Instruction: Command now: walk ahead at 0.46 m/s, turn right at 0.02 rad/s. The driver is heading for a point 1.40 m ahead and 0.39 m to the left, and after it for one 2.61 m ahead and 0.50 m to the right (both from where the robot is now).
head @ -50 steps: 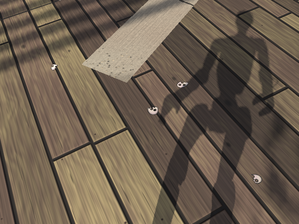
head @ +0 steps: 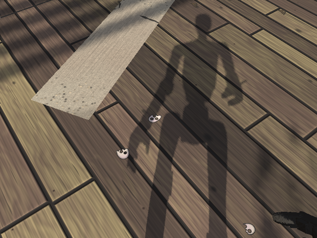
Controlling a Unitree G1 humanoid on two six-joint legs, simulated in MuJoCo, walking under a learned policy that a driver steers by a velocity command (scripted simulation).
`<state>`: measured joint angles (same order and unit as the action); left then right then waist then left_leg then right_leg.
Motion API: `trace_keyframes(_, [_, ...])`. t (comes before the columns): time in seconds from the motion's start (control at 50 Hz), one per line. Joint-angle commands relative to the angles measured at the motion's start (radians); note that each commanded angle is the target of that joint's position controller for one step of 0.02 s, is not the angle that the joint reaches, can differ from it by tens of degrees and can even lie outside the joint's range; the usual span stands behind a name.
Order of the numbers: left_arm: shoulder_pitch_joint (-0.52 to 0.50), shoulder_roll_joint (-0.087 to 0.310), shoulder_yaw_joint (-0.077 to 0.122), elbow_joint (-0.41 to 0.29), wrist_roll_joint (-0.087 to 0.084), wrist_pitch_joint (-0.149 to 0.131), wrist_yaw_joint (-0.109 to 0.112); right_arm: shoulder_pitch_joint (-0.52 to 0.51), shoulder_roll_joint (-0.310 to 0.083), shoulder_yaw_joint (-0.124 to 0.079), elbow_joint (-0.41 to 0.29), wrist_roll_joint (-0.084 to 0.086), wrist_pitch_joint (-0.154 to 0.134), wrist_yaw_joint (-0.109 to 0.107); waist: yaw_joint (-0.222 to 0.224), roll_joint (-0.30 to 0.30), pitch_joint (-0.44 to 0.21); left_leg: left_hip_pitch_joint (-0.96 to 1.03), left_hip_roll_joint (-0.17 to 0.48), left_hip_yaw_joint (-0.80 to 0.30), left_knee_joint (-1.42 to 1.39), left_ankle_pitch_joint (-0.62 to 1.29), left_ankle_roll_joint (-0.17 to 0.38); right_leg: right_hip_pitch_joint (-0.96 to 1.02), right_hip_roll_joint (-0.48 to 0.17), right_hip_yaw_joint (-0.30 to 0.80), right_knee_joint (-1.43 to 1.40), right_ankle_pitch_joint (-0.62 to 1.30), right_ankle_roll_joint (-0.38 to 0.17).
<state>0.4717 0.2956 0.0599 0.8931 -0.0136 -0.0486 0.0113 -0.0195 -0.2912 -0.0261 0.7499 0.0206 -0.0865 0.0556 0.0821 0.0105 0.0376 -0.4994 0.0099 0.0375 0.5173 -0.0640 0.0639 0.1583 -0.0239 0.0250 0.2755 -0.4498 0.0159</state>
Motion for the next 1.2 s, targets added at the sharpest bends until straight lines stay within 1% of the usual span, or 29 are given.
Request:
trace_keyframes(0.02, [0.044, 0.061, -0.002, -0.099, 0.020, -0.012, 0.003, 0.422, -0.296, -0.098, 0.048, -0.022, 0.005, -0.029, -0.206, 0.105, -0.344, 0.860, 0.258, -0.386, 0.022, -0.164, 0.185, -0.577, -0.039, -0.021, 0.729, 0.533, -0.043])
trace_keyframes(0.04, [0.083, 0.010, -0.019, -0.083, 0.001, -0.035, 0.000, 0.457, -0.267, -0.086, 0.066, -0.016, 0.004, -0.018, -0.190, 0.275, -0.456, 0.932, 0.375, -0.792, -0.201, -0.435, 0.258, -0.741, 0.090, 0.102, 0.938, -0.131, -0.026])
trace_keyframes(0.06, [-0.038, 0.124, 0.011, -0.101, -0.032, -0.049, -0.007, 0.385, -0.193, -0.064, 0.061, -0.006, 0.000, -0.020, -0.198, 0.192, -0.275, 0.802, 0.345, -0.727, -0.264, -0.526, 0.205, -0.853, 0.028, 0.129, 1.030, -0.101, -0.042])
trace_keyframes(0.08, [-0.117, 0.149, 0.017, -0.126, -0.041, -0.056, -0.008, 0.302, -0.166, -0.056, 0.046, -0.006, -0.002, -0.022, -0.172, 0.128, -0.144, 0.653, 0.319, -0.594, -0.280, -0.462, 0.173, -0.882, -0.027, 0.086, 1.014, -0.006, -0.060])
trace_keyframes(0.1, [-0.154, 0.139, 0.015, -0.130, -0.026, -0.059, -0.002, 0.243, -0.144, -0.050, 0.036, -0.014, -0.003, -0.022, -0.142, 0.056, -0.079, 0.514, 0.283, -0.486, -0.297, -0.342, 0.161, -0.846, -0.072, 0.063, 0.966, 0.078, -0.062])
trace_keyframes(0.14, [-0.123, 0.105, 0.018, -0.115, -0.008, -0.043, -0.001, 0.188, -0.105, -0.040, 0.028, -0.037, -0.012, -0.019, -0.079, 0.082, -0.051, 0.357, 0.218, -0.352, -0.347, -0.200, 0.153, -0.736, -0.123, 0.070, 0.899, 0.175, -0.059])
trace_keyframes(0.22, [-0.170, 0.071, 0.012, -0.134, 0.007, -0.016, 0.005, 0.209, -0.119, -0.044, 0.054, -0.023, -0.031, -0.025, -0.063, 0.056, 0.002, 0.287, 0.201, -0.234, -0.426, -0.074, 0.185, -0.781, -0.143, 0.049, 0.774, 0.272, -0.018])
trace_keyframes(0.34, [-0.395, 0.030, -0.009, -0.199, 0.008, -0.045, -0.016, 0.316, -0.158, -0.049, 0.092, -0.010, -0.015, -0.049, -0.141, 0.021, 0.042, 0.340, 0.151, -0.100, -0.433, 0.050, 0.143, -0.774, -0.095, -0.015, 0.378, 0.578, 0.004])
trace_keyframes(0.42, [-0.517, 0.040, -0.011, -0.251, 0.000, -0.059, -0.041, 0.416, -0.167, -0.053, 0.129, 0.003, 0.013, -0.054, -0.174, 0.017, 0.065, 0.472, 0.201, -0.156, -0.357, 0.087, 0.144, -0.798, -0.057, 0.000, 0.250, 0.545, -0.004])
trace_keyframes(0.48, [-0.483, 0.082, 0.002, -0.254, 0.001, -0.068, -0.050, 0.414, -0.185, -0.064, 0.131, 0.005, 0.031, -0.064, -0.126, 0.051, 0.029, 0.550, 0.238, -0.207, -0.262, 0.188, 0.119, -0.720, -0.033, 0.014, 0.201, 0.438, -0.030])
trace_keyframes(0.52, [-0.283, 0.146, 0.035, -0.203, 0.001, -0.073, -0.039, 0.384, -0.179, -0.060, 0.121, -0.003, 0.038, -0.065, -0.012, 0.058, -0.104, 0.505, 0.174, -0.172, -0.030, 0.398, 0.079, -0.413, 0.004, -0.026, 0.167, 0.407, -0.078])
trace_keyframes(0.54, [-0.106, 0.206, 0.055, -0.174, 0.019, -0.071, -0.028, 0.376, -0.122, -0.037, 0.092, -0.022, 0.036, -0.064, 0.061, 0.011, -0.269, 0.330, 0.112, -0.137, 0.240, 0.239, 0.042, -0.098, -0.127, 0.090, 0.238, 0.417, -0.136])
trace_keyframes(0.56, [-0.030, 0.289, 0.077, -0.151, 0.027, -0.060, -0.027, 0.521, -0.001, -0.004, 0.072, -0.011, 0.017, -0.058, 0.007, -0.245, -0.431, -0.078, -0.053, -0.062, 0.613, -0.279, -0.033, 0.289, -0.387, 0.532, 0.183, 0.216, -0.281])
trace_keyframes(0.58, [-0.025, 0.188, 0.051, -0.159, 0.022, -0.057, -0.027, 0.485, -0.079, -0.020, 0.085, 0.011, 0.006, -0.057, 0.038, -0.242, -0.449, -0.176, -0.038, -0.181, 0.748, -0.507, -0.033, 0.259, -0.404, 0.685, 0.062, 0.098, -0.274])
trace_keyframes(0.6, [-0.099, 0.136, 0.032, -0.163, 0.018, -0.056, -0.023, 0.397, -0.153, -0.045, 0.055, 0.034, 0.003, -0.057, 0.033, -0.180, -0.277, -0.245, 0.013, -0.180, 0.789, -0.443, -0.026, 0.130, -0.373, 0.523, 0.038, 0.083, -0.227])
trace_keyframes(0.64, [-0.219, 0.083, 0.017, -0.162, 0.020, -0.057, -0.024, 0.315, -0.134, -0.049, 0.035, 0.016, 0.010, -0.062, -0.020, -0.095, -0.105, -0.203, 0.089, -0.143, 0.715, -0.303, -0.032, -0.130, -0.297, 0.299, -0.028, 0.238, -0.197])
trace_keyframes(0.68, [-0.280, 0.059, 0.015, -0.154, 0.027, -0.070, -0.025, 0.356, -0.096, -0.054, 0.044, 0.016, 0.038, -0.059, -0.074, -0.130, -0.060, -0.103, 0.126, -0.145, 0.664, -0.238, -0.041, -0.265, -0.252, 0.164, -0.094, 0.314, -0.186])
trace_keyframes(0.74, [-0.299, 0.083, 0.027, -0.132, 0.025, -0.084, -0.022, 0.326, -0.058, -0.051, 0.014, 0.010, 0.069, -0.059, -0.097, -0.096, -0.009, -0.132, 0.142, -0.139, 0.600, -0.174, -0.062, -0.323, -0.254, 0.041, -0.151, 0.414, -0.206])
trace_keyframes(0.86, [-0.261, 0.140, 0.047, -0.101, 0.021, -0.066, -0.002, 0.153, -0.031, -0.037, -0.053, 0.000, 0.055, -0.024, -0.044, -0.051, 0.035, -0.131, 0.122, -0.062, 0.256, 0.089, -0.061, -0.265, -0.228, -0.156, -0.166, 0.481, -0.185])
trace_keyframes(0.96, [-0.207, 0.183, 0.066, -0.071, -0.009, -0.031, 0.001, 0.051, -0.055, -0.043, -0.119, 0.000, 0.060, -0.001, -0.028, -0.052, 0.060, -0.154, 0.091, -0.007, 0.135, -0.008, -0.008, -0.096, -0.282, -0.206, -0.086, 0.590, -0.154])
trace_keyframes(1.0, [-0.224, 0.212, 0.075, -0.076, -0.020, -0.016, 0.003, 0.102, -0.088, -0.061, -0.125, -0.002, 0.066, 0.000, -0.076, -0.080, 0.005, -0.044, 0.029, 0.049, 0.131, -0.112, 0.033, -0.062, -0.281, -0.235, 0.054, 0.900, -0.131])
trace_keyframes(1.04, [-0.242, 0.195, 0.067, -0.085, -0.024, -0.002, 0.004, 0.378, -0.179, -0.118, -0.056, 0.006, 0.074, -0.015, -0.227, -0.053, -0.146, 0.344, -0.071, 0.082, 0.064, -0.084, 0.098, -0.178, -0.216, -0.284, 0.440, 1.004, -0.078])
trace_keyframes(1.06, [-0.207, 0.119, 0.038, -0.108, 0.018, -0.009, 0.005, 0.498, -0.281, -0.150, -0.029, 0.014, 0.085, -0.037, -0.242, 0.130, -0.222, 0.619, 0.094, -0.196, 0.041, -0.051, 0.164, -0.452, -0.153, -0.288, 0.779, 0.514, -0.023])
trace_keyframes(1.08, [-0.156, 0.023, 0.007, -0.168, 0.026, -0.040, -0.001, 0.415, -0.348, -0.148, -0.074, 0.009, 0.069, -0.033, -0.123, 0.299, -0.340, 0.851, 0.298, -0.815, -0.157, -0.327, 0.368, -0.832, 0.071, -0.100, 1.090, -0.163, 0.029])
trace_keyframes(1.1, [-0.265, 0.128, 0.022, -0.178, -0.014, -0.075, -0.014, 0.421, -0.256, -0.120, -0.092, 0.005, 0.049, -0.019, -0.201, 0.136, -0.357, 0.849, 0.326, -0.863, -0.265, -0.396, 0.339, -0.935, 0.028, 0.073, 1.140, -0.131, 0.006])
trace_keyframes(1.12, [-0.323, 0.142, 0.025, -0.200, -0.039, -0.091, -0.020, 0.399, -0.205, -0.106, -0.081, -0.001, 0.032, -0.018, -0.192, 0.103, -0.227, 0.758, 0.300, -0.723, -0.260, -0.346, 0.297, -0.993, -0.013, 0.059, 1.102, -0.045, -0.021])
trace_keyframes(1.14, [-0.324, 0.129, 0.022, -0.190, -0.021, -0.099, -0.012, 0.342, -0.175, -0.096, -0.084, -0.001, 0.023, -0.017, -0.145, 0.011, -0.140, 0.610, 0.253, -0.598, -0.248, -0.222, 0.258, -0.948, -0.060, 0.059, 1.010, 0.038, -0.031])
trace_keyframes(1.16, [-0.318, 0.138, 0.030, -0.178, 0.009, -0.096, -0.004, 0.280, -0.138, -0.085, -0.094, -0.005, 0.020, -0.022, -0.108, 0.008, -0.110, 0.495, 0.213, -0.502, -0.247, -0.104, 0.232, -0.872, -0.092, 0.064, 0.917, 0.091, -0.027])
trace_keyframes(1.2, [-0.291, 0.137, 0.035, -0.173, 0.021, -0.074, -0.007, 0.241, -0.128, -0.079, -0.118, -0.018, 0.020, -0.033, -0.072, 0.036, -0.094, 0.387, 0.178, -0.436, -0.282, 0.034, 0.231, -0.782, -0.104, 0.064, 0.844, 0.148, -0.011])
